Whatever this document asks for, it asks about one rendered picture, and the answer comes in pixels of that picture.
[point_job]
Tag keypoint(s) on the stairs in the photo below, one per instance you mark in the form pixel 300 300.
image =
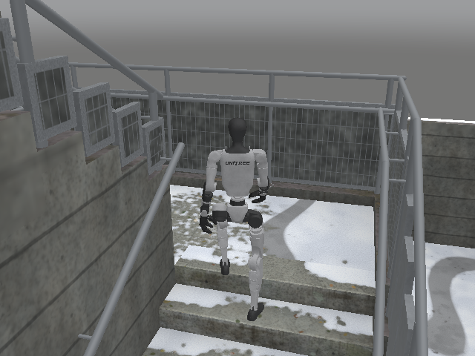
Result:
pixel 205 314

